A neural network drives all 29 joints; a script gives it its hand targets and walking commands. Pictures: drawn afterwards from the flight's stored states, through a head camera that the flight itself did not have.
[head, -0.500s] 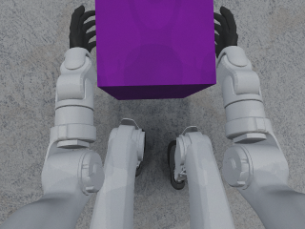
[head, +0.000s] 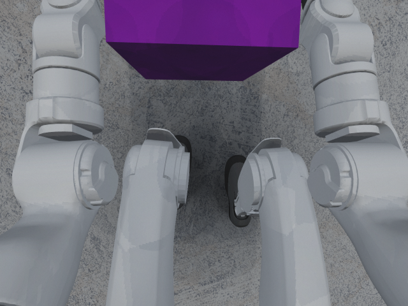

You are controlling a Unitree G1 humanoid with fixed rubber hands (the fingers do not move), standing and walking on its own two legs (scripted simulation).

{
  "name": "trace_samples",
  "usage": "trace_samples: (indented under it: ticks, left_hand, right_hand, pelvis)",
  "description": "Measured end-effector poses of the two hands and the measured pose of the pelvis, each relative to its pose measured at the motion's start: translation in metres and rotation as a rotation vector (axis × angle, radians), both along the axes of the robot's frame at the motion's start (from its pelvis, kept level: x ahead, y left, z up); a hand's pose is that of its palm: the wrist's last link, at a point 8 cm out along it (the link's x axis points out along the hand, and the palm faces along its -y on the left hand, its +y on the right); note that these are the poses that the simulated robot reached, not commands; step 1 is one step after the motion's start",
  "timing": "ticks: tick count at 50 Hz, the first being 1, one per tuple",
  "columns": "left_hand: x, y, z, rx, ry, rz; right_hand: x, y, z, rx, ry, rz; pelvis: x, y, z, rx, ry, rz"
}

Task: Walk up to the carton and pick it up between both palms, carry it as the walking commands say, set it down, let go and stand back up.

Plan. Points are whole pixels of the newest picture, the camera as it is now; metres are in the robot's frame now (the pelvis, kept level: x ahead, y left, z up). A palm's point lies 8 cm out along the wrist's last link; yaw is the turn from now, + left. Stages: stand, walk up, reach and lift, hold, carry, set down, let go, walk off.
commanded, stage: set down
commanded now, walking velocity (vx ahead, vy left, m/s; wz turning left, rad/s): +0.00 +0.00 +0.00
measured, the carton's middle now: (198, 0) +0.57 +0.07 -0.21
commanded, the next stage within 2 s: none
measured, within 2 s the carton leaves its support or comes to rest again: neither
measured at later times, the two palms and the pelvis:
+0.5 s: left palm out of the picture +0.55 +0.23 -0.18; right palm out of the picture +0.58 -0.08 -0.18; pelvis +0.01 +0.00 -0.05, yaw +0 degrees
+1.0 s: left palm out of the picture +0.56 +0.24 -0.18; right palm out of the picture +0.58 -0.08 -0.18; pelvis +0.02 +0.00 -0.07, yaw +0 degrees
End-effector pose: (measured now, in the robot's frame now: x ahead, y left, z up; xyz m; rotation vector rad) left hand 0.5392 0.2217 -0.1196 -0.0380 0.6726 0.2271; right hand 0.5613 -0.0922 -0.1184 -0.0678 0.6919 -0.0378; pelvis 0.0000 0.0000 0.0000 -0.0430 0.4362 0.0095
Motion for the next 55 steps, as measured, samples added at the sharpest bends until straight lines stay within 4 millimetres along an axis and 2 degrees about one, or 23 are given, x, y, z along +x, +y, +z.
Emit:
trace_samples:
  ticks: [8,15,39,55]
  left_hand:
    - [0.002,0.003,-0.041,-0.007,0.009,0.006]
    - [0.008,0.011,-0.056,0.011,0.016,0.011]
    - [0.012,0.016,-0.063,0.008,0.017,-0.006]
    - [0.018,0.018,-0.062,0.003,0.025,-0.02]
  right_hand:
    - [0.006,0.004,-0.039,0.003,0.009,0.006]
    - [0.012,0.012,-0.06,0.012,0.015,0.017]
    - [0.019,0.014,-0.062,0.029,-0.003,0.037]
    - [0.024,0.013,-0.064,0.068,-0.015,0.04]
  pelvis:
    - [0.009,0.004,-0.02,-0.007,0.04,0.0]
    - [0.016,0.005,-0.033,-0.01,0.052,0.006]
    - [0.006,-0.001,-0.063,0.008,0.008,0.002]
    - [0.021,-0.003,-0.066,0.024,0.117,-0.011]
